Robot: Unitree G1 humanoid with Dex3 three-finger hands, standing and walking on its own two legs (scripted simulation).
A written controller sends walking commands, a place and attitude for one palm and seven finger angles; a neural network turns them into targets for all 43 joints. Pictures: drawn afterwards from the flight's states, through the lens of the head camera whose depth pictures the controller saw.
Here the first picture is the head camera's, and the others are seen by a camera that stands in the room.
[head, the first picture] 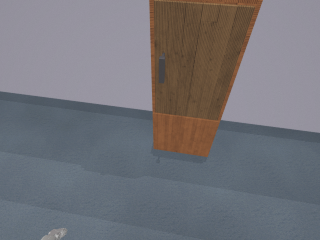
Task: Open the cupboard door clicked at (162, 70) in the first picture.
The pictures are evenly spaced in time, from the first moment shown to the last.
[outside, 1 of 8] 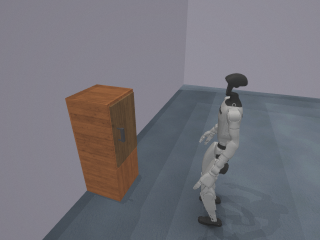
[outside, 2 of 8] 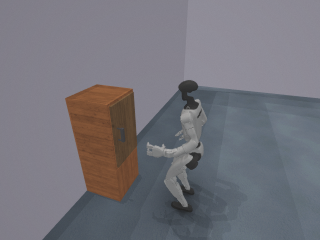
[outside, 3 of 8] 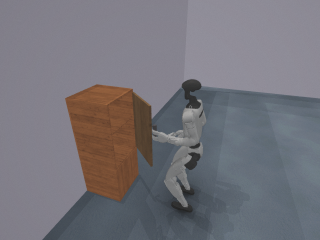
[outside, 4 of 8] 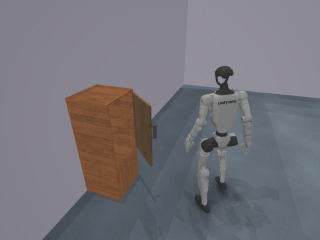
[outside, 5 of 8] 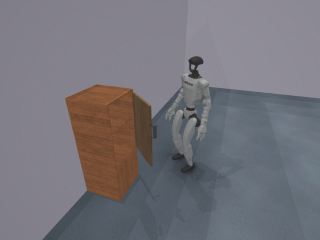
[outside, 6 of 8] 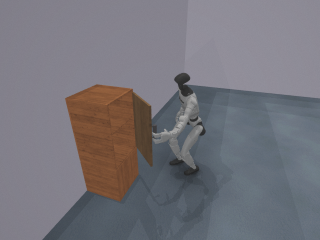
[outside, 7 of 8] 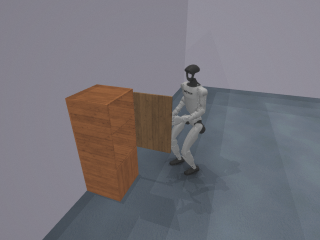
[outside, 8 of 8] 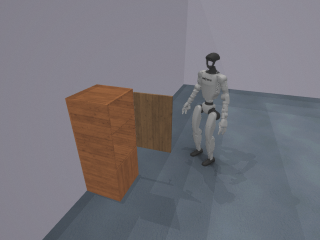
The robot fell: no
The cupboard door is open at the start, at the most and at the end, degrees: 0 93 93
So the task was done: yes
